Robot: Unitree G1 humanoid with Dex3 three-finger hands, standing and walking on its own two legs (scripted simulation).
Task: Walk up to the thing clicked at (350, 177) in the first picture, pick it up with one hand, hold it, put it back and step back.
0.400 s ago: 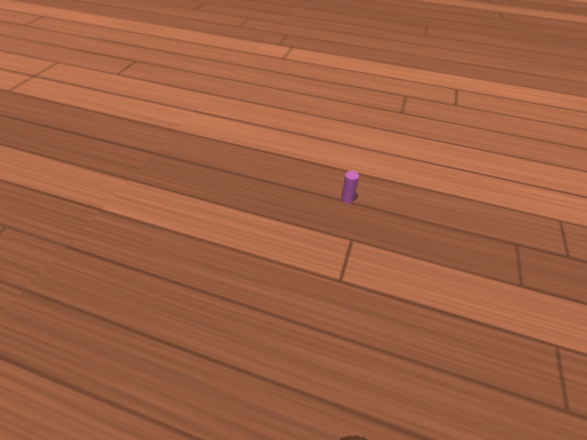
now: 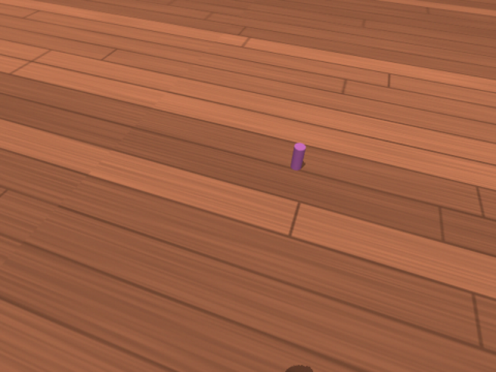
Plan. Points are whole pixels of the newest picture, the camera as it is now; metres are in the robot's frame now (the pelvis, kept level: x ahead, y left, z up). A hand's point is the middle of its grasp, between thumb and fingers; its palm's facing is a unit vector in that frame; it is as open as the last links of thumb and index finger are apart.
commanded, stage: stand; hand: left
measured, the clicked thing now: (297, 156) +1.28 -0.33 -0.70
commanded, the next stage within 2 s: walk up in 0.72 s
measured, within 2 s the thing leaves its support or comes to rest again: neither
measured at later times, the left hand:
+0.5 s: hand out of the picture +0.08 +0.25 -0.16, palm faces -0.02 -0.94 -0.33, open 7.3 cm
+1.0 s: hand (116, 368) +0.16 +0.23 -0.14, palm faces -0.18 -0.91 -0.37, open 7.3 cm
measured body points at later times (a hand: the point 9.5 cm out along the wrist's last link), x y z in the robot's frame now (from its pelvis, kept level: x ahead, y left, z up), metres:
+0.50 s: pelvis +0.01 +0.00 +0.00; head +0.02 +0.00 +0.45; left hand +0.08 +0.30 -0.13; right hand +0.08 -0.30 -0.13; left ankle +0.00 +0.12 -0.75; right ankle +0.00 -0.12 -0.75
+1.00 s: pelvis +0.06 -0.05 -0.02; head +0.06 -0.06 +0.43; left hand +0.17 +0.28 -0.12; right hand +0.06 -0.40 -0.13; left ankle +0.00 +0.12 -0.75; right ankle +0.11 -0.22 -0.73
